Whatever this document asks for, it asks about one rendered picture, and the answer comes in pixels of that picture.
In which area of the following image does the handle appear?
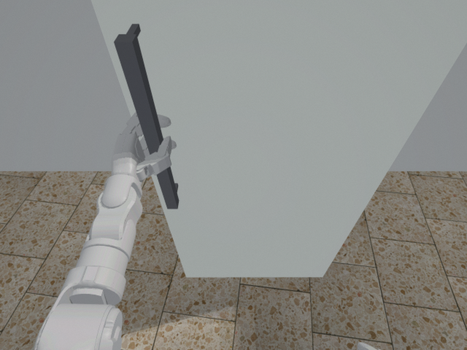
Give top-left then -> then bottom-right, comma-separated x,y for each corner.
114,24 -> 179,209

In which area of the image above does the robot left hand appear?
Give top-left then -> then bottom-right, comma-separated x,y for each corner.
111,112 -> 177,186

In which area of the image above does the fridge door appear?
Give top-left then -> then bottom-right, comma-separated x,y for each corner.
91,0 -> 467,278

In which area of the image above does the left robot forearm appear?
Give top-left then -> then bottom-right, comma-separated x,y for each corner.
34,174 -> 142,350

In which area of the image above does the robot left upper arm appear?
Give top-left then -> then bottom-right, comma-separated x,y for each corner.
37,303 -> 123,350

